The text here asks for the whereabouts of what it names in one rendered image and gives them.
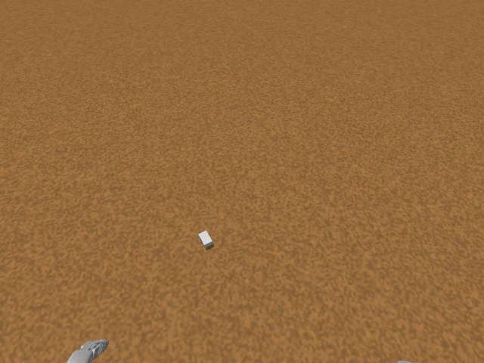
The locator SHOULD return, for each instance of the small box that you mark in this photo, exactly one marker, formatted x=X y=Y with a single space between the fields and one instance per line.
x=205 y=239

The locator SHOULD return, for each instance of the left robot hand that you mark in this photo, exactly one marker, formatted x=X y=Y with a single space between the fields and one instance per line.
x=89 y=351

